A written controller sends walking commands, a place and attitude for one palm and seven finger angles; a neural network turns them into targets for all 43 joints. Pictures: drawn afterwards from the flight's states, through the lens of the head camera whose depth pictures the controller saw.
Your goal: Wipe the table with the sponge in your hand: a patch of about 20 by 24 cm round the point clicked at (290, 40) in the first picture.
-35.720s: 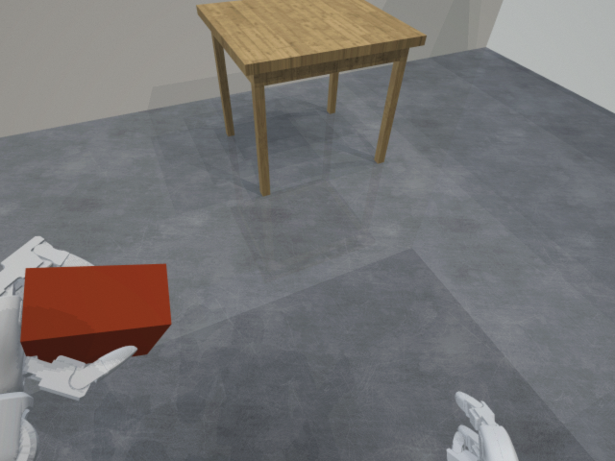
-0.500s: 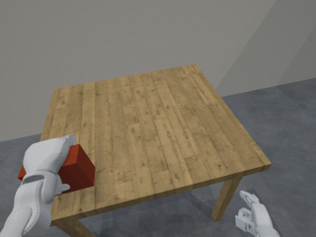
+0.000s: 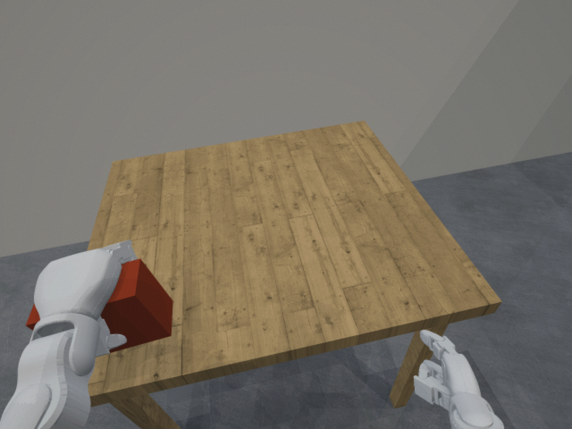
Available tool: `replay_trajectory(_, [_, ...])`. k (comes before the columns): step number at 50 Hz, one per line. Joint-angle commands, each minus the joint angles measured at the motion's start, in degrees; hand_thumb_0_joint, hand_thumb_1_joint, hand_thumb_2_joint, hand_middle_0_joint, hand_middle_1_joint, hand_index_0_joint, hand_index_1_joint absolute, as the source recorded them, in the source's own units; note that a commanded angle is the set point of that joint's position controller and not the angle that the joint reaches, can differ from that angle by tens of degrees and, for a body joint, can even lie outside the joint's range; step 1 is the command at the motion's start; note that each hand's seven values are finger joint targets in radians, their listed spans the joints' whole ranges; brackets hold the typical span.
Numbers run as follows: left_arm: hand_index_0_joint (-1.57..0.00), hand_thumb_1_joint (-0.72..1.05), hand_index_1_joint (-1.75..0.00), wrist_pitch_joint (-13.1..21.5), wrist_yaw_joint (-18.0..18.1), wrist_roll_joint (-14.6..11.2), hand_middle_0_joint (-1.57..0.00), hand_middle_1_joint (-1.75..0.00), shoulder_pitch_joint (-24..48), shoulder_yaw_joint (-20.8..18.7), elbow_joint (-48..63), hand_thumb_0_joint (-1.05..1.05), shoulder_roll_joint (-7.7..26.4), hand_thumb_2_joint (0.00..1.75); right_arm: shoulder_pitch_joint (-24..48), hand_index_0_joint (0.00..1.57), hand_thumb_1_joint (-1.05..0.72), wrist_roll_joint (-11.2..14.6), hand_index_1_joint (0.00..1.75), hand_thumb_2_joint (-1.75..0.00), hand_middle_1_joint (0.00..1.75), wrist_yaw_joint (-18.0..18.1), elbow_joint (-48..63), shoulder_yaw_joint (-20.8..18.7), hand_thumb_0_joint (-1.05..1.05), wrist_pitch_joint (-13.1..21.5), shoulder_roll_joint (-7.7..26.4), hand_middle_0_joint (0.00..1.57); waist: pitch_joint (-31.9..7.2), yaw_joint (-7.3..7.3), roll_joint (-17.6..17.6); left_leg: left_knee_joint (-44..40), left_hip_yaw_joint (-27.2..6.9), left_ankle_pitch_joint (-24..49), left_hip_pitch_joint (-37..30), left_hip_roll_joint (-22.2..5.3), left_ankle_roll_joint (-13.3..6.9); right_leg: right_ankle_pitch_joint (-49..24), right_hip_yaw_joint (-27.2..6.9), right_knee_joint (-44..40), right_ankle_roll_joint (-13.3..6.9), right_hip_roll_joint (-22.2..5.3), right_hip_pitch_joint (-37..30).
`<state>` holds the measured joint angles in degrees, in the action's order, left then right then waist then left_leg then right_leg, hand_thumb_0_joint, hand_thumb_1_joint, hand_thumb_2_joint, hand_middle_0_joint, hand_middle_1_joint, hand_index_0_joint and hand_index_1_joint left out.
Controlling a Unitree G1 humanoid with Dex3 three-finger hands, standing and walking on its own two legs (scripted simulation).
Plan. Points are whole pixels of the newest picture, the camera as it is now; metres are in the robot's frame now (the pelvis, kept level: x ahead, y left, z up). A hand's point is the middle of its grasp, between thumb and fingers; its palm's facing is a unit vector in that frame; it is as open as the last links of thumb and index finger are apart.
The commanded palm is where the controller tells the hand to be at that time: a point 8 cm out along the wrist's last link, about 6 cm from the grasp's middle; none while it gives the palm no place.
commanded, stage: bring the sponge back beside the body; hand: left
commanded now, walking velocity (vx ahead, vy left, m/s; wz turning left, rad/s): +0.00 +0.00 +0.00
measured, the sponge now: (115, 317) +0.21 +0.29 +0.06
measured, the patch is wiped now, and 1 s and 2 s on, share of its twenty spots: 1.00 1.00 1.00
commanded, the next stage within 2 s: step back with the hand held close in 0.84 s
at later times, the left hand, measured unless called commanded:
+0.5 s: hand (96, 321) +0.18 +0.28 +0.11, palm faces +0.06 -0.12 -0.99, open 10.2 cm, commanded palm +0.16 +0.27 +0.18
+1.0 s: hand (105, 321) +0.19 +0.27 +0.10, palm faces +0.10 -0.29 -0.95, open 10.2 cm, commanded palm +0.15 +0.28 +0.17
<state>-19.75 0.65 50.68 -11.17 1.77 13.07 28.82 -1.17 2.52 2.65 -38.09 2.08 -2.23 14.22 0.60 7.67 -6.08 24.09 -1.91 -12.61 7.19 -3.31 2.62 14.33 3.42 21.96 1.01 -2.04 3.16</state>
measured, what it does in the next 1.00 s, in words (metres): stands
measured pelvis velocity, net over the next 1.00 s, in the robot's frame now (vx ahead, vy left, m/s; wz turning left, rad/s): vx -0.01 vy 0.00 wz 0.00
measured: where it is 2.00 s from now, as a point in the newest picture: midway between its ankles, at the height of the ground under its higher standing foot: outside the picture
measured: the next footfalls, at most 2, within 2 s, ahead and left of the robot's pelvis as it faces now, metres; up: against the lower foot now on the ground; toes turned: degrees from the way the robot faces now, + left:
none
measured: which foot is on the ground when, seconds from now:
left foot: down 0.00-1.00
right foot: down 0.00-1.00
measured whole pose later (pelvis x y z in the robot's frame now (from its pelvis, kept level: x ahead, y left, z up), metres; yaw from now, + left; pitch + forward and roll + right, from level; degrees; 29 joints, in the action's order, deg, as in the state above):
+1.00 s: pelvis -0.01 +0.00 +0.00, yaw +0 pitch -5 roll -1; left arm -18.2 -0.3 38.6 -18.7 -2.0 21.5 29.4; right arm -2.6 2.5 3.0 -35.2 2.1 -2.2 15.1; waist 1.2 7.6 -6.4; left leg 26.1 -2.2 -13.2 8.0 -3.9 2.6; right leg 14.7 3.4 23.6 0.7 -1.4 3.9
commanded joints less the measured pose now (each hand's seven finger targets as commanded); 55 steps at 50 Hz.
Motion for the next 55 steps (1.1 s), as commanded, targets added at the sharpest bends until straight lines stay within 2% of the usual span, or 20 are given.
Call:
replay_trajectory(1, [-1.2,0.1,-1.6,-2.1,0.9,1.1,-1.2,-1.6,10.0,-7.5,12.6,0.0,11.5,1.3,13.6,0.2,-0.9,-0.1,0.3,-0.9,0.3,0.1,10.9,-1.8,0.0,2.7,6.5,0.2,-8.7,-0.33,2.3,-2.3,0.7,13.6,-2.9,3.7,-4.7,-10.4,-0.9,-3.0,-3.8,3.0,1.3])
replay_trajectory(4, [-1.2,0.1,-1.6,-2.0,-0.2,0.8,-1.2,-1.6,8.5,-9.0,16.0,0.0,13.5,1.3,14.5,0.2,-0.9,-0.2,0.3,-0.9,0.3,0.2,11.6,-1.6,0.0,2.6,6.8,0.2,-9.3,-0.2,1.1,-2.3,0.3,13.0,-2.9,3.5,-4.8,-10.0,-1.9,-2.8,-4.0,3.2,0.7])
replay_trajectory(5, [-1.2,0.1,-1.6,-1.9,-0.7,1.2,-1.2,-1.6,9.3,-6.9,15.8,0.0,11.4,1.3,13.7,0.2,-0.9,-0.4,0.3,-0.9,0.3,0.3,11.7,-1.1,0.0,2.6,6.4,0.2,-9.7,-0.06,1.6,-2.1,0.6,13.4,-2.8,3.9,-5.0,-9.8,-0.3,-2.6,-3.9,3.0,1.1])
replay_trajectory(9, [-1.2,0.1,-1.6,0.1,-0.2,1.3,-1.2,-1.6,6.8,-10.9,19.2,0.0,15.3,1.3,12.9,0.2,-0.9,-0.5,0.3,-0.9,0.3,0.5,11.9,-1.6,0.0,2.9,6.5,0.2,-9.4,-0.09,1.3,-1.4,0.2,13.1,-3.7,3.4,-4.9,-9.9,-2.2,-3.0,-4.0,3.2,1.3])
replay_trajectory(12, [-1.2,0.1,-1.6,0.9,0.5,1.2,-1.2,-1.6,6.0,-10.4,17.0,0.0,13.7,1.3,11.7,0.2,-0.9,-0.8,0.3,-0.9,0.3,0.6,11.4,-1.6,0.0,2.7,6.3,0.2,-7.3,0.17,1.9,-1.4,0.5,12.6,-3.3,3.6,-4.9,-8.5,-0.8,-3.8,-3.9,3.0,2.6])
replay_trajectory(14, [-1.2,0.1,-1.6,1.2,1.4,1.0,-1.2,-1.6,5.8,-13.0,19.5,0.0,16.1,1.3,12.4,0.2,-0.9,-0.5,0.3,-0.9,0.3,0.6,11.9,-1.9,0.0,3.0,6.3,0.2,-7.9,0.23,1.3,-1.3,0.0,11.8,-3.6,3.3,-4.7,-7.7,-3.1,-3.8,-4.3,3.4,2.3])
replay_trajectory(20, [-1.2,0.1,-1.6,0.0,1.5,-0.2,-1.2,-1.6,4.0,-9.7,20.5,0.0,12.2,1.3,12.6,0.2,-0.9,-0.4,0.3,-0.9,0.3,0.4,12.2,-1.6,0.0,3.3,6.0,0.2,-8.2,0.33,-0.9,-1.0,0.8,12.7,-3.2,3.8,-4.7,-8.8,-1.3,-3.3,-3.9,2.9,2.1])
replay_trajectory(24, [-1.2,0.1,-1.6,-0.9,0.7,-0.5,-1.2,-1.6,2.2,-11.0,21.6,0.0,14.1,1.3,13.8,0.2,-0.9,-0.1,0.3,-0.9,0.3,0.3,12.3,-1.8,0.0,3.4,6.4,0.2,-6.8,0.0,0.8,-1.5,0.1,11.2,-2.5,3.3,-4.6,-7.3,-3.1,-3.4,-3.8,3.1,2.6])
replay_trajectory(27, [-1.2,0.1,-1.6,-1.1,0.3,0.0,-1.2,-1.6,2.4,-10.0,19.2,0.0,13.5,1.3,12.6,0.2,-0.9,-0.5,0.3,-0.9,0.3,0.4,11.9,-1.5,0.0,3.2,6.5,0.2,-6.4,0.31,2.4,-1.5,0.4,11.0,-2.1,3.5,-4.9,-6.9,-1.2,-3.5,-3.5,2.8,3.0])
replay_trajectory(34, [-1.2,0.1,-1.6,0.2,1.0,-0.2,-1.2,-1.6,1.8,-12.9,21.0,0.0,15.8,1.3,12.9,0.2,-0.9,-0.3,0.3,-0.9,0.3,0.6,12.4,-1.7,0.0,3.7,6.3,0.2,-7.2,0.35,1.9,-1.1,0.2,10.2,-2.7,3.3,-4.7,-6.5,-3.4,-3.6,-3.8,3.1,2.8])
replay_trajectory(37, [-1.2,0.1,-1.6,0.1,0.9,-0.6,-1.2,-1.6,1.4,-10.4,18.8,0.0,12.8,1.3,11.7,0.2,-0.9,-0.5,0.3,-0.9,0.3,0.6,11.9,-1.7,0.0,3.6,6.4,0.2,-6.5,0.1,2.4,-0.8,0.8,11.0,-2.6,3.5,-4.8,-7.4,-1.6,-3.8,-3.4,2.7,3.4])
replay_trajectory(44, [-1.2,0.1,-1.6,0.1,1.4,0.0,-1.2,-1.6,3.3,-11.9,21.8,0.0,15.1,1.3,13.1,0.2,-0.9,-0.4,0.3,-0.9,0.3,0.8,12.0,-1.7,0.0,4.0,6.3,0.2,-7.5,0.14,0.0,-1.2,0.1,10.8,-3.1,3.4,-4.6,-6.9,-3.4,-3.6,-3.9,3.1,2.5])
replay_trajectory(45, [-1.2,0.1,-1.6,0.0,1.3,0.4,-1.2,-1.6,4.2,-10.3,21.2,0.0,13.6,1.3,12.2,0.2,-0.9,-0.7,0.3,-0.9,0.3,0.7,12.2,-1.3,0.0,4.0,6.0,0.2,-8.2,0.52,0.6,-1.1,0.5,11.5,-2.8,3.7,-4.8,-6.9,-1.2,-3.3,-3.8,2.9,2.4])
replay_trajectory(48, [-1.2,0.1,-1.6,-0.4,1.4,0.8,-1.2,-1.6,-0.5,-10.5,16.2,0.0,13.0,1.3,11.1,0.2,-0.9,-0.7,0.3,-0.9,0.3,0.6,11.1,-2.0,0.0,3.5,6.4,0.2,-6.2,0.14,2.5,-0.9,0.8,11.9,-2.2,3.4,-4.7,-8.4,-1.7,-3.2,-3.6,2.9,3.0])
replay_trajectory(49, [-1.2,0.1,-1.6,11.7,3.4,-48.6,-1.2,-1.6,15.4,-23.0,28.0,0.0,4.4,1.3,4.8,0.2,-0.9,0.6,0.3,-0.9,0.3,0.8,23.5,-1.1,0.0,3.8,3.5,0.2,6.7,-6.48,6.9,2.5,0.8,0.3,-1.4,1.9,-4.8,-10.8,-6.4,-5.9,-2.5,1.7,15.0])
replay_trajectory(50, [-1.2,0.1,-1.6,16.2,3.5,-49.4,-1.2,-1.6,-0.6,-24.6,16.3,0.0,7.6,1.3,1.7,0.2,-0.9,-1.5,0.3,-0.9,0.3,1.1,17.7,0.1,0.0,4.1,4.4,0.2,0.6,-4.61,15.7,4.7,-0.1,1.3,1.0,1.7,-5.4,-13.8,-2.5,-2.9,-2.4,0.4,13.5])
replay_trajectory(51, [-1.2,0.1,-1.6,17.4,3.0,-50.0,-1.2,-1.6,-5.2,-21.2,15.2,0.0,4.0,1.3,2.4,0.2,-0.9,-1.2,0.3,-0.9,0.3,0.7,17.7,0.0,0.0,3.6,3.4,0.2,-0.1,-5.15,15.6,5.3,0.5,2.4,1.8,2.2,-5.1,-16.6,-2.2,-1.4,-2.6,-0.5,13.7])
replay_trajectory(52, [-1.2,0.1,-1.6,19.1,3.4,-52.5,-1.2,-1.6,-4.2,-24.6,19.5,0.0,5.7,1.3,-1.6,0.2,-0.9,-0.7,0.3,-0.9,0.3,1.0,17.6,-1.1,0.0,3.0,4.4,0.2,-3.9,-5.21,19.5,7.5,0.4,3.9,1.5,1.4,-4.6,-18.7,-1.7,-0.6,-1.9,-3.0,11.5])
replay_trajectory(54, [-1.2,0.1,-1.6,22.2,4.9,-53.9,-1.2,-1.6,-4.6,-27.3,28.4,0.0,8.1,1.3,-1.8,0.2,-0.9,-1.1,0.3,-0.9,0.3,2.1,17.3,-1.4,0.0,3.5,5.1,0.2,-11.0,-5.76,10.5,8.4,0.7,10.1,-0.8,-0.1,-4.4,-24.3,-3.0,3.2,-2.0,-5.8,9.6])
replay_trajectory(55, [-1.2,0.1,-1.6,23.4,5.1,-54.1,-1.2,-1.6,-7.6,-24.9,30.7,0.0,4.3,1.3,-2.1,0.2,-0.9,-1.5,0.3,-0.9,0.3,2.3,17.0,-1.4,0.0,3.5,5.0,0.2,-13.9,-5.84,3.9,8.1,0.3,14.5,-0.7,-0.9,-4.8,-24.8,-1.7,5.5,-1.7,-5.7,8.0])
